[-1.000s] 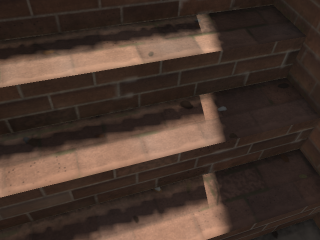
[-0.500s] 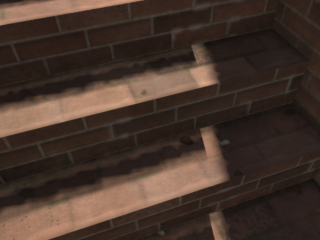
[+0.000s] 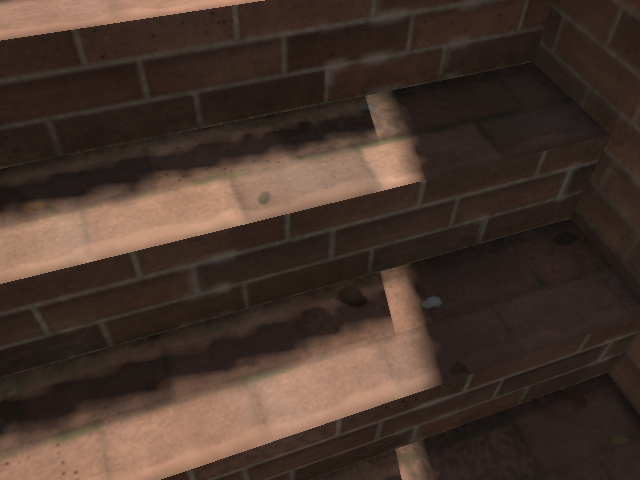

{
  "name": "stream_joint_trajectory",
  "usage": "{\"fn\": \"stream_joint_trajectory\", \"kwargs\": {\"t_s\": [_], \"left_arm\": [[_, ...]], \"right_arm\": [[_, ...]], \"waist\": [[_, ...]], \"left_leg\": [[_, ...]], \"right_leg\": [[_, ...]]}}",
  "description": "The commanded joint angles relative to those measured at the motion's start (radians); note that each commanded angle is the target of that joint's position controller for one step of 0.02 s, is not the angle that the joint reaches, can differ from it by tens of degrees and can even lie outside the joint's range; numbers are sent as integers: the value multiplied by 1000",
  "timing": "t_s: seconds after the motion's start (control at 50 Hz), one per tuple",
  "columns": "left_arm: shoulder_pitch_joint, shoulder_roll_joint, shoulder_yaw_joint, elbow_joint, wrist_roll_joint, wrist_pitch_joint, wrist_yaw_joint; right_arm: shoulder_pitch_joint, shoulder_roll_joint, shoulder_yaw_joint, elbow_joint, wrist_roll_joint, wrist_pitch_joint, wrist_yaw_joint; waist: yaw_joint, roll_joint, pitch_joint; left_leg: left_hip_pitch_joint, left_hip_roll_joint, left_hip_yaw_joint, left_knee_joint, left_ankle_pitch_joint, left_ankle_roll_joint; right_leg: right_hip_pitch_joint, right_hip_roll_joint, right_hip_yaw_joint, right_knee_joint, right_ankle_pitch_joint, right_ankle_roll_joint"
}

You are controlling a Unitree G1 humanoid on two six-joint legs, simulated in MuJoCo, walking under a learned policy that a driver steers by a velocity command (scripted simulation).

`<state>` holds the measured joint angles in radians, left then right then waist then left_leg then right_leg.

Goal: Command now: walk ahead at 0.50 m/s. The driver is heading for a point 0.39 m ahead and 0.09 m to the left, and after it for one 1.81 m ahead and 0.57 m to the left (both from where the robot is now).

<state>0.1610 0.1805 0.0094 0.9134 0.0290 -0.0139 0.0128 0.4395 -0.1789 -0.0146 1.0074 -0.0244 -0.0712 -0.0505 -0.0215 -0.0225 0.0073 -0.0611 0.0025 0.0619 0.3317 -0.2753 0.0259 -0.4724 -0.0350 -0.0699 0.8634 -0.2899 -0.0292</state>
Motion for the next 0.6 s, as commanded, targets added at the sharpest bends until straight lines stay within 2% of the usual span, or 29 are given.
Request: {"fn": "stream_joint_trajectory", "kwargs": {"t_s": [0.02,0.04,0.06,0.08,0.1,0.12,0.14,0.16,0.18,0.2,0.22,0.24,0.3,0.32,0.34,0.38,0.4,0.42,0.44,0.48,0.5,0.52,0.54,0.56,0.58,0.6], "left_arm": [[111,28,7,-21,-23,-27,26],[203,34,16,5,-10,-46,28],[302,75,26,43,4,-61,26],[362,197,51,52,12,-62,24],[355,252,69,47,9,-38,25],[290,223,76,39,-12,-18,14],[190,161,59,36,-21,-13,3],[180,111,42,52,-13,-17,-5],[192,74,25,56,-6,-27,-4],[219,55,17,81,4,-33,-1],[247,64,15,100,8,-42,1],[281,85,21,120,11,-51,0],[278,100,14,128,-7,-68,10],[287,93,10,135,-9,-67,11],[301,111,12,135,-10,-71,11],[312,115,10,135,-14,-76,21],[322,122,11,133,-8,-74,30],[330,114,10,141,-16,-67,44],[330,122,12,140,-22,-56,53],[313,140,18,121,-15,-43,74],[314,155,26,116,-11,-37,82],[340,181,40,120,0,-39,107],[333,217,51,95,-9,-20,97],[320,190,53,75,-12,3,96],[278,187,54,53,-2,21,91],[241,207,56,8,-11,16,77]], "right_arm": [[-39,-157,-30,-57,22,-10,11],[-85,-154,-33,-65,37,-6,19],[-87,-121,-27,-87,40,-8,23],[-46,1,0,-119,29,-5,24],[64,24,-1,-83,32,19,13],[6,-11,-11,-92,-13,30,12],[-122,-14,-22,-141,-32,33,16],[-202,8,-17,-185,-25,35,16],[-222,10,-14,-219,-19,29,25],[-198,31,-8,-220,-14,28,32],[-193,57,0,-232,-10,29,34],[-206,84,8,-248,-1,38,24],[-293,72,16,-329,-2,66,1],[-328,81,20,-348,0,71,-5],[-357,79,21,-375,-6,80,-15],[-437,78,28,-432,-11,88,-26],[-468,98,34,-458,-9,93,-28],[-495,113,43,-494,-15,96,-26],[-519,115,53,-523,-14,101,-19],[-545,114,58,-570,-13,108,-9],[-532,113,58,-582,-17,113,-7],[-535,146,70,-605,-31,112,-3],[-498,134,83,-593,-13,119,5],[-519,165,95,-586,6,114,9],[-458,158,90,-556,23,120,3],[-377,119,73,-504,29,118,-4]], "waist": [[76,145,-36],[135,107,-34],[136,63,-67],[89,-184,-134],[80,-215,-210],[73,-118,-79],[46,-101,77],[41,-89,127],[25,-31,127],[11,8,89],[6,34,60],[11,-3,38],[-1,-25,70],[10,-48,73],[17,-63,74],[33,-33,88],[40,-45,67],[28,-28,67],[31,-12,52],[44,-47,25],[44,-61,-6],[43,-119,-39],[35,-45,-85],[53,-67,-97],[21,-106,-112],[1,-95,-189]], "left_leg": [[-77,205,-84,126,846,183],[-79,153,-49,301,845,163],[-197,109,-44,483,584,135],[-453,-21,29,798,-98,60],[-510,-43,-38,1135,-252,52],[-638,-8,-55,1373,-220,47],[-783,10,-43,1541,-188,52],[-906,12,-36,1679,-187,60],[-950,33,-64,1663,-144,67],[-964,21,-43,1710,-119,71],[-984,12,-40,1747,-100,72],[-1037,-6,-27,1865,-135,76],[-1131,12,-49,1863,-169,52],[-1192,2,-45,1946,-194,50],[-1260,12,-50,1974,-222,47],[-1317,28,-36,1957,-251,34],[-1321,35,-19,1978,-262,31],[-1332,59,-58,1952,-272,39],[-1304,67,-6,1817,-266,27],[-1230,85,8,1683,-262,5],[-1220,98,-5,1637,-262,-1],[-1210,120,-119,1627,-363,40],[-1087,113,-11,1323,-455,53],[-872,74,43,1169,-503,76],[-694,44,66,1048,-516,87],[-545,-9,59,980,-430,96]], "right_leg": [[257,67,-48,-334,176,-36],[325,85,-75,-506,245,-46],[464,37,-23,-563,278,-38],[630,-274,350,-523,691,-95],[556,-406,512,-603,390,-273],[399,-378,556,-714,-187,-306],[274,-310,481,-742,-401,-268],[233,-275,418,-730,-376,-241],[221,-240,356,-707,-321,-205],[221,-218,315,-678,-246,-186],[227,-209,283,-650,-159,-178],[249,-225,286,-644,-105,-194],[224,-240,252,-666,-74,-197],[244,-253,266,-668,-53,-211],[288,-265,275,-670,-75,-215],[318,-269,271,-685,-12,-214],[344,-269,266,-694,42,-220],[354,-265,267,-676,100,-206],[362,-225,227,-695,87,-197],[394,-212,220,-733,204,-219],[462,-218,213,-728,262,-222],[541,-272,250,-724,451,-214],[574,-255,161,-779,457,-212],[472,-246,111,-829,514,-210],[413,-239,64,-811,604,-206],[431,-252,37,-704,940,-196]]}}
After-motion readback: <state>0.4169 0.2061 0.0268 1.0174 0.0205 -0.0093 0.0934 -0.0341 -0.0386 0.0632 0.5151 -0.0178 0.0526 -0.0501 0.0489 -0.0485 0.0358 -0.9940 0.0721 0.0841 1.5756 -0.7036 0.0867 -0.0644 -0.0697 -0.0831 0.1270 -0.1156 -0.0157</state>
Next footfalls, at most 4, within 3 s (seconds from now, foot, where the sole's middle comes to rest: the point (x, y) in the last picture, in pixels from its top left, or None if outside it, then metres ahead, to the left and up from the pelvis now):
0.06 right None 0.09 -0.11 -0.78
0.60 left None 0.22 0.15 -0.58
1.30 right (427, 344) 0.58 -0.16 -0.37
2.04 left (186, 196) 0.72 0.21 -0.17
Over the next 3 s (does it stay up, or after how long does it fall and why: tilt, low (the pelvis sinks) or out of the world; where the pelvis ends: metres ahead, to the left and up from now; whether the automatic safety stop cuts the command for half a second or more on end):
stays up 1.00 0.37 0.81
